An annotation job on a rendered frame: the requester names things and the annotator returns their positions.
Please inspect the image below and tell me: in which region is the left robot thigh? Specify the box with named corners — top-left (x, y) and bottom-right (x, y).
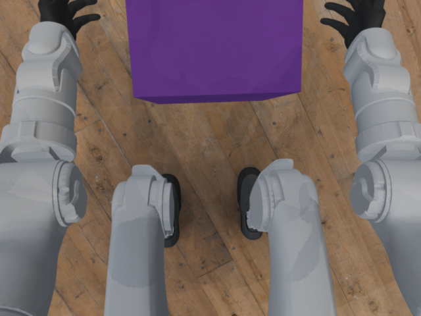
top-left (104, 175), bottom-right (174, 316)

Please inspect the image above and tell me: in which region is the robot right hand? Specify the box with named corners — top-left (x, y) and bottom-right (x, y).
top-left (320, 0), bottom-right (385, 49)

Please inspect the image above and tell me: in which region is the robot left forearm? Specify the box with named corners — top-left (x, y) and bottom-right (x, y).
top-left (0, 21), bottom-right (83, 164)

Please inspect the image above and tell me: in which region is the carton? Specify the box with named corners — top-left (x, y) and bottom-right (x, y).
top-left (125, 0), bottom-right (303, 104)

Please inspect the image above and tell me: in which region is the robot right forearm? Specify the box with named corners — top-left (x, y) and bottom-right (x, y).
top-left (343, 28), bottom-right (421, 162)

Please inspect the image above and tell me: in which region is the robot right upper arm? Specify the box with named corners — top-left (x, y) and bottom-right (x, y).
top-left (349, 158), bottom-right (421, 316)

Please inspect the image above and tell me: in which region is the robot left upper arm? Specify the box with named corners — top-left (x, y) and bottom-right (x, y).
top-left (0, 160), bottom-right (87, 316)

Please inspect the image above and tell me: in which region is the right robot thigh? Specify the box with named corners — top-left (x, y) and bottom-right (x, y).
top-left (253, 169), bottom-right (337, 316)

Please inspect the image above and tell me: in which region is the robot thigh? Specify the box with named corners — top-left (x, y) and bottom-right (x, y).
top-left (253, 169), bottom-right (337, 316)
top-left (104, 175), bottom-right (174, 316)

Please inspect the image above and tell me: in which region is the robot left hand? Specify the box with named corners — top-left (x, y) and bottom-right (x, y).
top-left (38, 0), bottom-right (101, 41)

